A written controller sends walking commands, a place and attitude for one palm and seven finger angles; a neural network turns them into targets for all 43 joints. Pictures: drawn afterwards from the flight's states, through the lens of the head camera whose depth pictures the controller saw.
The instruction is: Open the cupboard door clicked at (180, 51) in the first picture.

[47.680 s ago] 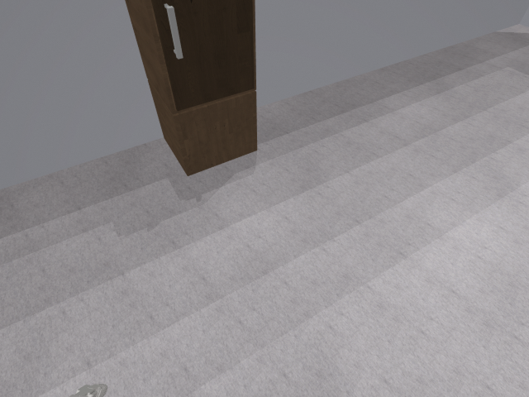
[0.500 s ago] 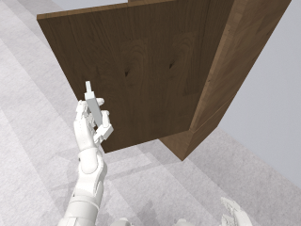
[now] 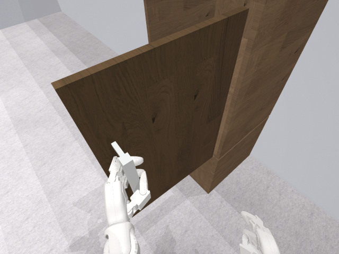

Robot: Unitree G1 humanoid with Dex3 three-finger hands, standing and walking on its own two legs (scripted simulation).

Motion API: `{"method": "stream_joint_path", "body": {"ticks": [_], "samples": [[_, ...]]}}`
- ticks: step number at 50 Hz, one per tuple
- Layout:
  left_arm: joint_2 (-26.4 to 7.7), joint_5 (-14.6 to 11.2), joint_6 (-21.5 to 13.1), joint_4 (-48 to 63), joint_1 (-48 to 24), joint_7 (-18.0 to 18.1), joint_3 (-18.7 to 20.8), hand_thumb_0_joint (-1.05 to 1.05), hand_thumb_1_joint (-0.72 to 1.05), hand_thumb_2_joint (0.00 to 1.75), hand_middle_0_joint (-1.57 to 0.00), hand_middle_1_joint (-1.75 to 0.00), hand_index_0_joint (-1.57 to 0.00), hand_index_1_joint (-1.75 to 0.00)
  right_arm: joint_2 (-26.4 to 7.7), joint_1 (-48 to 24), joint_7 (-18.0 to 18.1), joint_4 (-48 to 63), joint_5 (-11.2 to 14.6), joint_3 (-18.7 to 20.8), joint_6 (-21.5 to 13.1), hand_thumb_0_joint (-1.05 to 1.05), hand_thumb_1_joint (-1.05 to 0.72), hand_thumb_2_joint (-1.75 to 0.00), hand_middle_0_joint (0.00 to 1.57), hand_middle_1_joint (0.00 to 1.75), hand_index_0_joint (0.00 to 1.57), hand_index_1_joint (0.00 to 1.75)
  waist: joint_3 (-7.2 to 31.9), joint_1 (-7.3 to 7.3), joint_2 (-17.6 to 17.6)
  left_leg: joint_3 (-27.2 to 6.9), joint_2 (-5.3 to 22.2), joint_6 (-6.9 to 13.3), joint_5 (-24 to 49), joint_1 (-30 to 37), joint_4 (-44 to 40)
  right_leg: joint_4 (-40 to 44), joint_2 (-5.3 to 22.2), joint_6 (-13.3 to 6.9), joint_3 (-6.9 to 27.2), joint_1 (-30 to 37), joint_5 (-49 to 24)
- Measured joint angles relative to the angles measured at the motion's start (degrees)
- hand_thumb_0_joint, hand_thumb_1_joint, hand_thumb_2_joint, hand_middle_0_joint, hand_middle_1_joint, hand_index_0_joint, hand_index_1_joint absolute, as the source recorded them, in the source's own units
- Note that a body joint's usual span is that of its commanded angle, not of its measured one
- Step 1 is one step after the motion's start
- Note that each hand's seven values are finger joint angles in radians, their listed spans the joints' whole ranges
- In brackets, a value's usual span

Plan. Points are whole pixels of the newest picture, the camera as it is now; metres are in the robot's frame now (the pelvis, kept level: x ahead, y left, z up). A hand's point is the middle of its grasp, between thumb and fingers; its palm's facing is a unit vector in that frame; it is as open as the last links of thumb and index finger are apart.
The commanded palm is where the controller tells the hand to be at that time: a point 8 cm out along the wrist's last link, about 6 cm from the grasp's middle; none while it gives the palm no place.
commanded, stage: open thumb and fingers to let go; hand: left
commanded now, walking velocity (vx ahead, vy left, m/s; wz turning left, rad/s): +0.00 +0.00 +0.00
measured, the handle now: (128, 172) +0.29 +0.11 +0.05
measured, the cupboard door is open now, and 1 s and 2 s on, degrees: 87 85 87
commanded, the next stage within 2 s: slide the hand sideways off the handle in 0.84 s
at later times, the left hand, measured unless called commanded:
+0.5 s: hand (142, 188) +0.25 +0.07 +0.05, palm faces +0.33 -0.94 -0.03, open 11.9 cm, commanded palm +0.21 +0.11 +0.05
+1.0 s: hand (141, 189) +0.25 +0.07 +0.05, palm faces +0.23 -0.97 -0.05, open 14.9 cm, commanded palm +0.22 +0.12 +0.05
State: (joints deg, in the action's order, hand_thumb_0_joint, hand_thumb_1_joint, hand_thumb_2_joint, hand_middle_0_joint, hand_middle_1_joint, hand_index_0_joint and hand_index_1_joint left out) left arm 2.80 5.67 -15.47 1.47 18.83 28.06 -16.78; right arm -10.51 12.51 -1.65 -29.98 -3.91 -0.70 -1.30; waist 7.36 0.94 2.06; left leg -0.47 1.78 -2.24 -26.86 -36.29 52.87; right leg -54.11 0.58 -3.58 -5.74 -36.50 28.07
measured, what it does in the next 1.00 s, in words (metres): stands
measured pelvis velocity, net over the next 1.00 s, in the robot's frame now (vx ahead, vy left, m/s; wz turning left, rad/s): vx -0.02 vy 0.01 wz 0.01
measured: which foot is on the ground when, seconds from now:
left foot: down 0.00-1.00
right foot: down 0.00-1.00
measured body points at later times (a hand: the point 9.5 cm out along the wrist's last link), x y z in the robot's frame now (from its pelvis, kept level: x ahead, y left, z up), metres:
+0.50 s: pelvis -0.02 -0.01 -0.01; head +0.02 -0.03 +0.44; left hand +0.23 +0.12 +0.06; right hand +0.16 -0.22 -0.11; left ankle -0.01 +0.15 -0.69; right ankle -0.01 -0.08 -0.69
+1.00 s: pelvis -0.02 +0.01 -0.01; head +0.02 -0.01 +0.44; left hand +0.24 +0.12 +0.05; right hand +0.16 -0.20 -0.10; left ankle -0.01 +0.15 -0.69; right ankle -0.01 -0.08 -0.69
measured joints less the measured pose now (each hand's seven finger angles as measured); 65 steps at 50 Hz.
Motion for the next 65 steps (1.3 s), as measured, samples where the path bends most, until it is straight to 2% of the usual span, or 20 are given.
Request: {"method": "stream_joint_path", "body": {"ticks": [6, 12, 19, 25, 30, 39, 48, 49, 50, 52, 55, 57, 60, 65], "samples": [[1.0, -0.2, -0.1, -2.5, -3.2, 2.0, 1.4, 0.0, 0.67, 0.77, -0.35, -1.32, -0.37, -1.34, -0.4, -1.2, 1.0, -1.2, -0.6, 0.0, -1.1, 0.02, -0.91, -0.9, 0.2, 0.3, 0.2, 0.3, 0.1, -0.47, 0.3, -0.7, -0.1, -0.5, 0.0, -1.4, 1.3, -1.7, 0.1, -0.5, -0.6, -1.3, 0.6], [2.0, -1.2, 0.2, -3.5, -4.9, 1.5, 3.8, 0.0, 0.53, 0.73, -0.36, -1.31, -0.38, -1.32, -0.4, -1.2, 1.4, -1.7, -0.5, 0.1, -1.1, 0.02, -0.91, -0.9, 0.2, 0.3, 0.2, 0.3, 0.2, -1.15, 0.0, -0.9, -0.4, -0.5, 0.8, -1.7, 0.7, -1.7, 0.4, -0.8, -0.9, -1.7, 0.3], [2.0, -0.9, -1.0, -3.4, -4.6, 0.6, 3.9, 0.01, 0.19, 0.59, -0.35, -1.27, -0.36, -1.27, -0.9, -0.6, 1.5, -1.5, -0.5, 0.2, -1.1, 0.02, -0.91, -0.9, 0.2, 0.3, 0.2, 0.3, -0.1, -1.14, 0.1, -1.2, -0.5, -0.5, 1.2, -2.3, 0.8, -1.8, 0.5, -0.9, -1.1, -2.2, -0.1], [1.9, -0.8, -0.9, -5.0, -6.7, 1.3, 3.2, 0.0, -0.17, 0.44, -0.32, -1.23, -0.33, -1.23, -1.1, -0.6, 1.7, -1.5, -0.4, 0.4, -1.2, 0.02, -0.91, -0.9, 0.2, 0.3, 0.2, 0.3, -0.3, -0.92, 0.2, -0.9, -0.6, -0.3, 1.0, -3.4, 1.9, -2.6, 0.6, -0.6, -0.8, -3.3, -0.2], [2.0, -0.6, -0.3, -5.8, -8.0, 2.2, 3.0, 0.0, -0.36, 0.36, -0.3, -1.15, -0.31, -1.15, -0.7, -0.2, 1.6, -1.5, -0.3, 0.4, -1.2, 0.02, -0.91, -0.9, 0.2, 0.3, 0.2, 0.3, -0.2, -0.84, 0.0, -0.5, -0.6, -0.2, 0.9, -3.4, 2.1, -2.7, 0.6, -0.3, -0.4, -3.5, -0.3], [1.4, 0.0, 0.2, -6.0, -8.5, 3.0, 1.1, -0.01, -0.48, 0.31, -0.26, -0.82, -0.27, -0.82, -0.2, -0.3, 1.3, -1.1, -0.3, -0.2, -1.1, 0.02, -0.91, -0.9, 0.2, 0.3, 0.2, 0.3, -0.5, -0.65, 0.2, -0.3, -0.6, 0.4, 0.6, -3.3, 2.5, -2.4, 0.6, 0.2, -0.1, -3.1, -0.5], [1.3, -0.6, 1.2, -6.2, -9.3, 2.3, 0.4, -0.01, -0.5, 0.3, -0.39, -0.6, -0.37, -0.66, -0.1, -1.4, 1.3, -1.4, -0.2, -0.5, -0.8, 0.02, -0.91, -0.9, 0.2, 0.3, 0.2, 0.3, -0.6, -1.28, 0.4, -0.2, -0.8, 0.8, 0.6, -3.4, 2.9, -2.3, 0.8, 0.6, 0.0, -3.0, -0.8], [1.1, -0.2, 1.0, -6.1, -9.2, 1.2, 0.7, -0.01, -0.5, 0.3, -0.39, -0.58, -0.36, -0.64, -0.2, -1.6, 1.3, -1.4, -0.1, -0.8, -0.9, 0.02, -0.91, -0.9, 0.2, 0.3, 0.2, 0.3, -0.7, -1.25, 0.2, -0.1, -0.9, 0.9, 0.6, -3.4, 2.8, -2.4, 0.9, 0.7, 0.1, -3.0, -0.8], [0.3, 0.0, 0.3, -5.8, -8.9, -1.8, 1.3, -0.01, -0.49, 0.3, -0.39, -0.56, -0.34, -0.62, -0.4, -1.4, 1.3, -1.1, 0.1, -1.0, -1.0, 0.02, -0.91, -0.9, 0.2, 0.3, 0.2, 0.3, -0.8, -1.31, 0.0, -0.1, -1.1, 1.0, 0.7, -3.6, 2.9, -2.6, 1.1, 0.7, 0.1, -3.2, -0.8], [-2.7, -0.8, -1.1, -5.2, -8.8, -10.3, 2.4, -0.01, -0.49, 0.3, -0.35, -0.51, -0.29, -0.57, -0.9, -0.8, 1.5, -0.2, 0.5, -1.1, -1.3, 0.02, -0.91, -0.9, 0.2, 0.3, 0.2, 0.3, -1.0, -1.64, -0.1, -0.2, -1.3, 1.2, 0.7, -4.1, 3.4, -3.1, 1.3, 0.8, 0.0, -3.7, -0.7], [-7.5, -5.1, -1.8, -3.9, -8.5, -23.1, 3.3, -0.01, -0.49, 0.3, -0.29, -0.44, -0.22, -0.48, -2.0, 0.1, 2.0, 1.0, 2.0, -1.2, -1.9, 0.02, -0.91, -0.9, 0.2, 0.3, 0.2, 0.3, -1.6, -1.78, 0.4, -0.3, -1.4, 1.4, 0.5, -4.3, 4.1, -3.4, 1.4, 1.0, -0.1, -3.6, -0.6], [-8.4, -8.6, -1.1, -2.8, -7.9, -27.8, 3.6, -0.01, -0.5, 0.3, -0.25, -0.4, -0.18, -0.43, -2.5, 0.6, 2.4, 1.8, 3.0, -1.2, -2.4, 0.02, -0.91, -0.9, 0.2, 0.3, 0.2, 0.3, -2.0, -1.53, 0.8, -0.1, -1.3, 1.6, 0.4, -3.9, 4.1, -3.1, 1.4, 1.3, 0.1, -3.2, -0.8], [-7.0, -10.7, 0.0, -0.9, -5.9, -28.6, 4.0, -0.01, -0.5, 0.3, -0.21, -0.36, -0.16, -0.38, -2.9, 1.3, 2.4, 3.0, 3.6, -1.0, -3.3, 0.02, -0.91, -0.9, 0.2, 0.3, 0.2, 0.3, -2.0, -1.03, 0.9, 0.5, -1.4, 2.0, 0.4, -3.6, 3.8, -2.8, 1.4, 1.7, 0.7, -3.1, -1.1], [-5.0, -7.9, 0.0, 3.1, -1.6, -25.5, 3.2, -0.01, -0.5, 0.3, -0.16, -0.32, -0.16, -0.33, -2.7, 2.6, 1.6, 5.2, 3.3, -0.7, -3.4, 0.02, -0.91, -0.9, 0.2, 0.3, 0.2, 0.3, -1.4, -0.46, 0.0, 1.4, -1.4, 2.4, -0.2, -4.4, 4.7, -3.8, 1.5, 2.1, 1.6, -4.2, -0.7]]}}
